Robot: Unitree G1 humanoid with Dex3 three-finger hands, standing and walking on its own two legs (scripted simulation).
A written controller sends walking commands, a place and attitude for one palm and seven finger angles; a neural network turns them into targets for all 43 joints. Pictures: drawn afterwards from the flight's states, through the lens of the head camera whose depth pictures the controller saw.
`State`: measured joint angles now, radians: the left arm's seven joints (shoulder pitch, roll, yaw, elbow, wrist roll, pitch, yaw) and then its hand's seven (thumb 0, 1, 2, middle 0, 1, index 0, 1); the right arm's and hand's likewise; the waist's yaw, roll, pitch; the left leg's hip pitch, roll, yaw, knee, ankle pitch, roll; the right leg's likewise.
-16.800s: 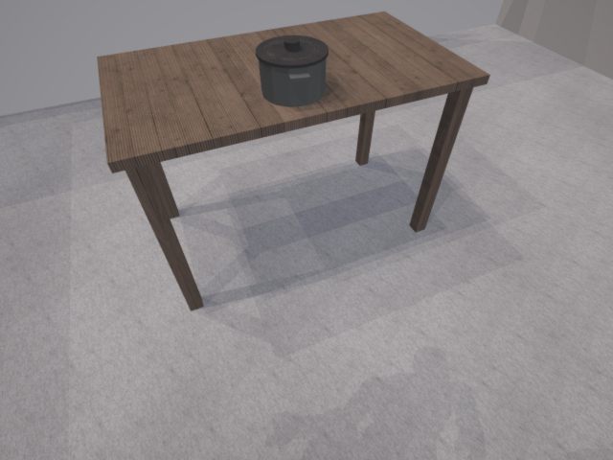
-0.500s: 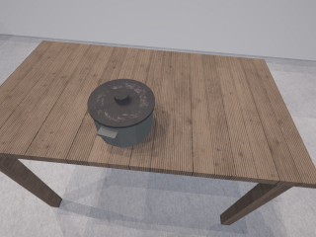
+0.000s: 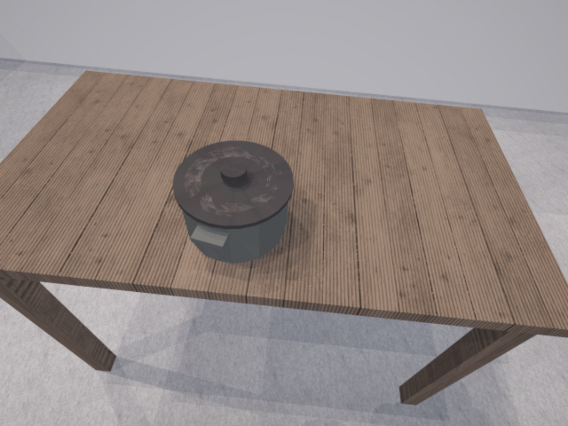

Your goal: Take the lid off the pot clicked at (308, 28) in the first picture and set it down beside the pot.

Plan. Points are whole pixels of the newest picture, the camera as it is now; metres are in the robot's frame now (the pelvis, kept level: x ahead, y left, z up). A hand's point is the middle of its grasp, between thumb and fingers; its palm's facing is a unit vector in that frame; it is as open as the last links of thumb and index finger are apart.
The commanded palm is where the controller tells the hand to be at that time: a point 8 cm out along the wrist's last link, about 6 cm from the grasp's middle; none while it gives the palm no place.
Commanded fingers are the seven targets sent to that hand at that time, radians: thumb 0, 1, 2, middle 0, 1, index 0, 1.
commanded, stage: look again from close up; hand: left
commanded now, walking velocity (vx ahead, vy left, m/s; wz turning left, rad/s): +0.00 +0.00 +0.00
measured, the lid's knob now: (233, 171) +0.47 +0.12 +0.09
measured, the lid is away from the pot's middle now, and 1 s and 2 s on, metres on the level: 0.00 0.00 0.00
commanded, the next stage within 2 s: lift the closed hand beside the body in 0.66 s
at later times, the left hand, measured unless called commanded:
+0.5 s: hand out of the picture -0.04 +0.16 -0.18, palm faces +0.02 -0.99 -0.12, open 7.3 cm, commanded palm none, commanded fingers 0.00 0.90 0.90 -0.20 -0.30 -0.20 -0.30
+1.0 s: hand out of the picture +0.13 +0.19 -0.08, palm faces +0.05 -0.95 -0.30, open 6.2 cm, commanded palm +0.08 +0.25 -0.04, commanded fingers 0.00 0.90 0.90 -0.77 -0.92 -0.77 -0.92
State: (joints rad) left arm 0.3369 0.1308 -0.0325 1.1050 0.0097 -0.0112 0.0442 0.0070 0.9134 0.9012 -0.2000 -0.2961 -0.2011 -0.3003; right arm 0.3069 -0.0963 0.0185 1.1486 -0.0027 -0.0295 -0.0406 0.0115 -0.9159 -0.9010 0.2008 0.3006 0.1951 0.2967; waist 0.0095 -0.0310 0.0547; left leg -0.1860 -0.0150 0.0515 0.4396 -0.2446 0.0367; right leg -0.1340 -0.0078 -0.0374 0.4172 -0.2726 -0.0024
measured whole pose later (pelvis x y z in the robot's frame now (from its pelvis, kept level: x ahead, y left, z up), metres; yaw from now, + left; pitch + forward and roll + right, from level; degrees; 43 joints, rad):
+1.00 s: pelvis -0.01 +0.03 -0.01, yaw +1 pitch -1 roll +0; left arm 0.45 0.18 -0.11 0.26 0.01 0.04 0.15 0.07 0.99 0.90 -0.39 -0.51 -0.39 -0.52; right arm 0.28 -0.26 -0.01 0.83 0.04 -0.24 -0.01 0.03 -0.93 -0.90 0.20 0.30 0.19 0.30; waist -0.02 0.06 -0.04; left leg -0.24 -0.07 0.06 0.51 -0.26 0.08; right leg -0.19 -0.06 -0.03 0.51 -0.30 0.03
